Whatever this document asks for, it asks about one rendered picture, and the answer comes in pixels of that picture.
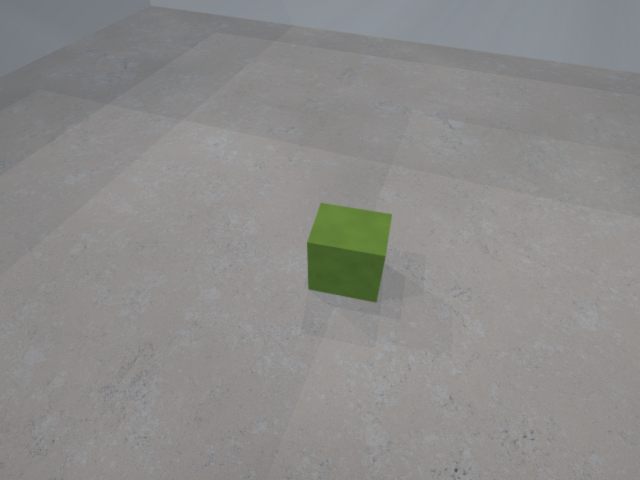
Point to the carton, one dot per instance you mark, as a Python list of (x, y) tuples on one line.
[(346, 251)]

